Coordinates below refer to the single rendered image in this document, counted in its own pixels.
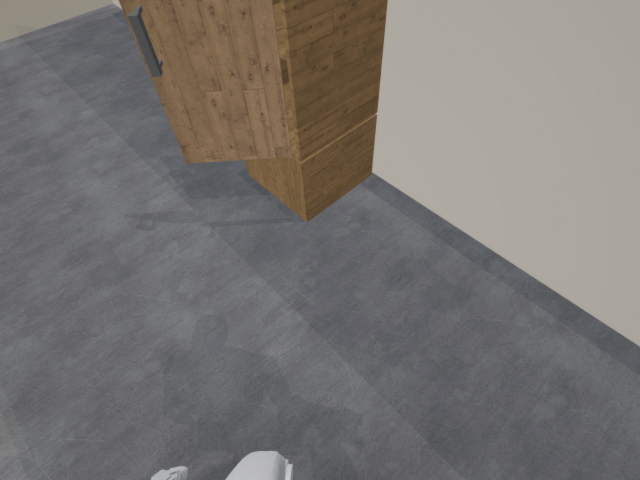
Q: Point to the handle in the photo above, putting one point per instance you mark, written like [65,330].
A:
[144,41]

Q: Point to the cupboard door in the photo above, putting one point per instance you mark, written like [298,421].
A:
[221,86]

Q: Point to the left robot thigh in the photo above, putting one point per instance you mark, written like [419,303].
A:
[262,465]

